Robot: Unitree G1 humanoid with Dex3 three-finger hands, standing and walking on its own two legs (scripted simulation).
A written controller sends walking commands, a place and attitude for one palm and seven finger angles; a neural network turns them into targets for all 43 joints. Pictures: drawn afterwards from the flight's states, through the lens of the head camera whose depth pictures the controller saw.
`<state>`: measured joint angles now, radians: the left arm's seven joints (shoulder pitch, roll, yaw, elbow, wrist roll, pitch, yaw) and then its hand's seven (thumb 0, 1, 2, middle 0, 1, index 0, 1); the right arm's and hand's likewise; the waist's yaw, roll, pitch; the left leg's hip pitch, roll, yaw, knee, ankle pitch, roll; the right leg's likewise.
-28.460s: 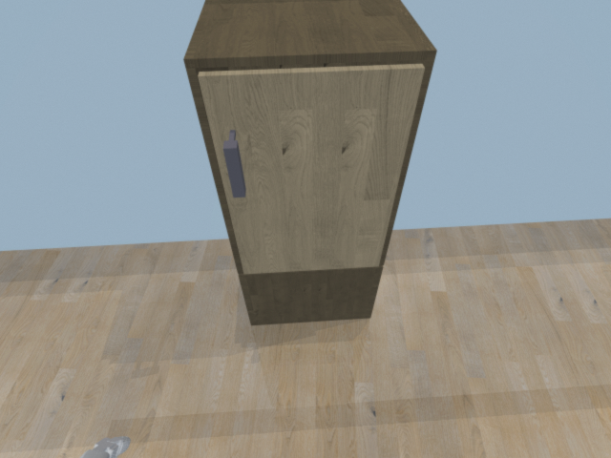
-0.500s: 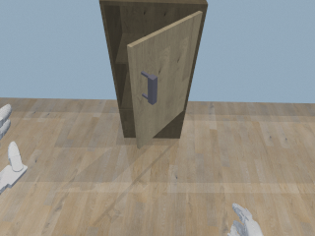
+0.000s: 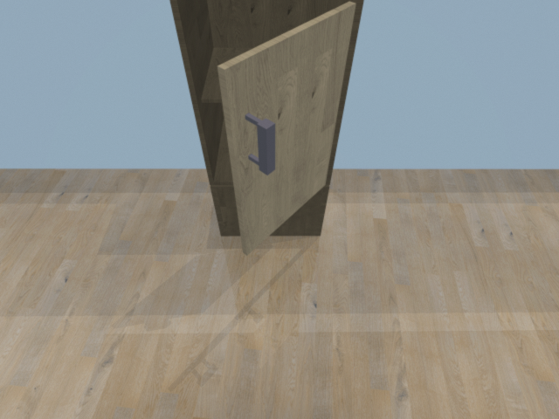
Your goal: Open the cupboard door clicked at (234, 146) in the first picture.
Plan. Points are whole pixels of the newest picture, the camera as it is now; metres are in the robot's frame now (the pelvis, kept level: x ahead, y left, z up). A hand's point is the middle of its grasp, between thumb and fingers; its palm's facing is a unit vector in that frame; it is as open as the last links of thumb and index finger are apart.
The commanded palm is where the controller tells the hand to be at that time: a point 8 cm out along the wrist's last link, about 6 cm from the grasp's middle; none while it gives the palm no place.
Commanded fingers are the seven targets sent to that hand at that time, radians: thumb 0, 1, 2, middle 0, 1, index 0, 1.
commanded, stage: let the arm hang, fingers relaxed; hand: left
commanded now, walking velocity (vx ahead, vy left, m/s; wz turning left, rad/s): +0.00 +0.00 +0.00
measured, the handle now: (259, 143) +0.62 +0.06 +0.01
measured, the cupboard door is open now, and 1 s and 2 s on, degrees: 48 48 48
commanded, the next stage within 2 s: look to check the result in 0.82 s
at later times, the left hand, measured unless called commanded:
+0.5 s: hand out of the picture +0.01 +0.18 -0.16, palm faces +0.03 -0.97 -0.24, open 7.3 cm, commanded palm none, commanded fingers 0.00 0.90 0.90 -0.20 -0.30 -0.20 -0.30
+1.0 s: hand out of the picture +0.03 +0.15 -0.16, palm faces +0.03 -0.98 -0.20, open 7.3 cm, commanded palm none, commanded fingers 0.00 0.90 0.90 -0.20 -0.30 -0.20 -0.30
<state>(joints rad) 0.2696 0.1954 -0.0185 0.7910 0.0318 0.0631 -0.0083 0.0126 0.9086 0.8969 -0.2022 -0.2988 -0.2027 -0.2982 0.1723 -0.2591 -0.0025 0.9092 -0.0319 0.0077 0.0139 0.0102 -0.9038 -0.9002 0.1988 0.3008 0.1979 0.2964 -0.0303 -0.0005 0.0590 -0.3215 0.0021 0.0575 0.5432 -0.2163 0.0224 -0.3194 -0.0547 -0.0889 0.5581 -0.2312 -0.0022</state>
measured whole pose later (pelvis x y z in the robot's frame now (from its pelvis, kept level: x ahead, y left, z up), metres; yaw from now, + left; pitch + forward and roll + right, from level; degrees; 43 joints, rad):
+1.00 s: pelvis +0.03 -0.02 +0.01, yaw +0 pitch -1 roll +0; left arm 0.24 0.14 0.01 1.15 0.01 0.00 0.03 0.00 0.91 0.90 -0.20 -0.30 -0.20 -0.30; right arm 0.26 -0.14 -0.01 1.14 -0.03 0.01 -0.02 0.01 -0.91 -0.90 0.20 0.30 0.20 0.30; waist -0.01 0.02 0.06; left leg -0.19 0.02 0.04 0.39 -0.18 -0.01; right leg -0.19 -0.02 -0.11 0.41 -0.20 -0.03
